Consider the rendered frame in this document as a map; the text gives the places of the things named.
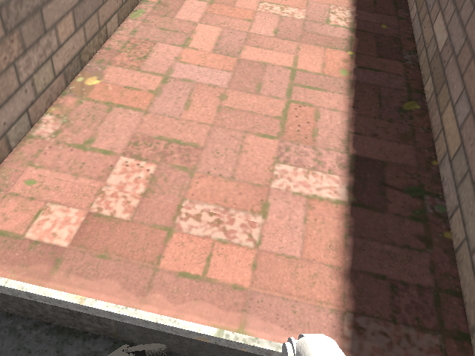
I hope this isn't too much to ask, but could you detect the robot right thigh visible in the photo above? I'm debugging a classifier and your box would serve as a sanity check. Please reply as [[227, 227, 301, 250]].
[[282, 334, 346, 356]]

